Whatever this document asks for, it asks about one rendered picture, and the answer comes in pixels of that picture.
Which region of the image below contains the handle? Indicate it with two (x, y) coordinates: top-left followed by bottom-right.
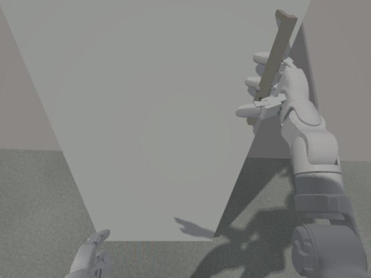
(246, 9), (298, 125)

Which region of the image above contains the left robot hand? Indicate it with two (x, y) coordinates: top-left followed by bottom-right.
(69, 229), (114, 278)

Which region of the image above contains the right robot hand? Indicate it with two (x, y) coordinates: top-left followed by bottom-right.
(235, 52), (310, 120)

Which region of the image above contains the robot right upper arm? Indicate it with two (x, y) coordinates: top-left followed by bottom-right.
(292, 224), (371, 278)

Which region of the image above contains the robot right forearm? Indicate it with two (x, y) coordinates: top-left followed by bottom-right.
(280, 99), (368, 272)

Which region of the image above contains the fridge door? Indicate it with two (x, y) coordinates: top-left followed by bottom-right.
(0, 0), (311, 241)

